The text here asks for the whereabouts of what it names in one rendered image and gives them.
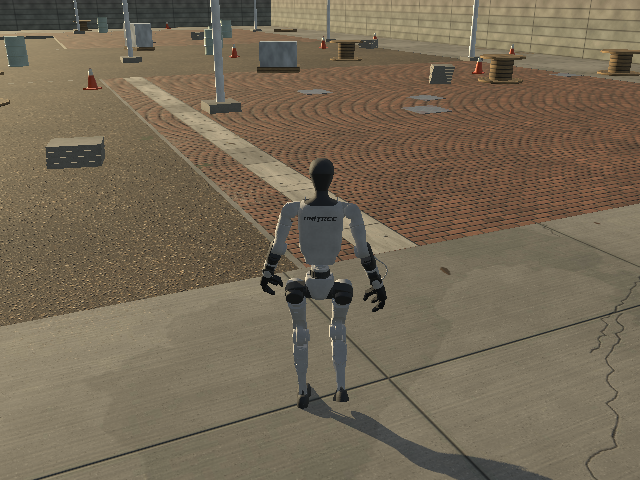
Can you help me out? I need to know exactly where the right robot hand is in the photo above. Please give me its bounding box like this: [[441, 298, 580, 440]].
[[363, 285, 387, 312]]

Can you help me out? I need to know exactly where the robot right upper arm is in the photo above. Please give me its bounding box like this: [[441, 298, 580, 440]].
[[342, 202, 370, 259]]

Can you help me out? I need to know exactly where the robot left upper arm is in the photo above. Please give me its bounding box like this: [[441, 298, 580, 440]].
[[271, 201, 300, 256]]

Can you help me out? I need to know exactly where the left robot forearm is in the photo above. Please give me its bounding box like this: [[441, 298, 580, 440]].
[[262, 240, 281, 278]]

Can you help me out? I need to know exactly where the right robot forearm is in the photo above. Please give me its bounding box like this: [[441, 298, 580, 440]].
[[361, 242, 383, 289]]

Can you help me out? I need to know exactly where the left robot hand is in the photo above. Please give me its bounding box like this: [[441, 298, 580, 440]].
[[260, 274, 283, 295]]

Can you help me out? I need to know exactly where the humanoid robot head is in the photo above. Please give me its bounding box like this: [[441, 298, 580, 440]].
[[304, 158, 338, 206]]

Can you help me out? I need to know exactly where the left robot shin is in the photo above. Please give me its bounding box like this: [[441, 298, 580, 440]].
[[292, 329, 308, 395]]

